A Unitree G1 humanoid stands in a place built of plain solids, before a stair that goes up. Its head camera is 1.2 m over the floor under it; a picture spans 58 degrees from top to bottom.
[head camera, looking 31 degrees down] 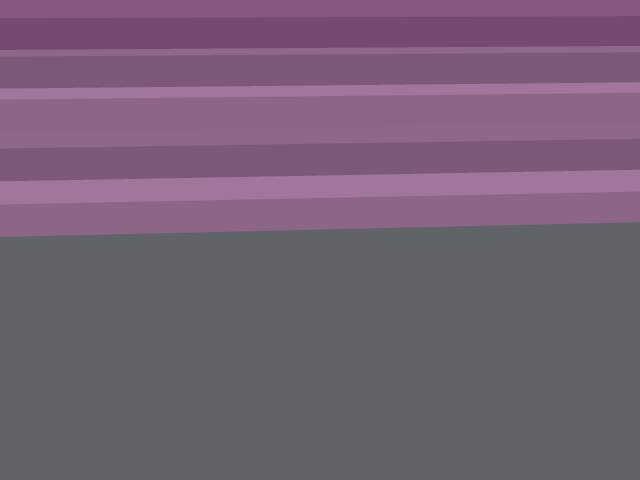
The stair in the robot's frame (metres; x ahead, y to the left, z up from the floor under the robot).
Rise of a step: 0.20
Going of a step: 0.31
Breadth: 7.10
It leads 3 degrees to the left of straight ahead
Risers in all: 5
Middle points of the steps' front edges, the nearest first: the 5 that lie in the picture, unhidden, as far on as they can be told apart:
2.17 -1.31 0.20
2.48 -1.30 0.39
2.79 -1.28 0.59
3.11 -1.27 0.78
3.42 -1.25 0.98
